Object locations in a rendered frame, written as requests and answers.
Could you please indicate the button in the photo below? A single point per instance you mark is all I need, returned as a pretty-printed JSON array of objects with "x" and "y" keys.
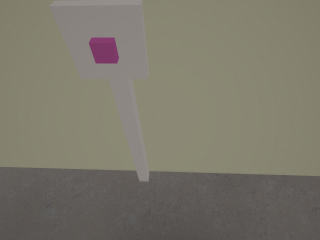
[{"x": 104, "y": 50}]

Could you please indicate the panel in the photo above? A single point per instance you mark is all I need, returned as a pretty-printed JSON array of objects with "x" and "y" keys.
[{"x": 81, "y": 20}]

